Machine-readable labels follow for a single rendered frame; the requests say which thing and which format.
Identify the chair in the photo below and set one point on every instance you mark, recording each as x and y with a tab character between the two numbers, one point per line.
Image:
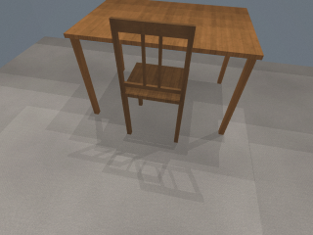
153	82

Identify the table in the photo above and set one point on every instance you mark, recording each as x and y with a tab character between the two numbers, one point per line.
220	30

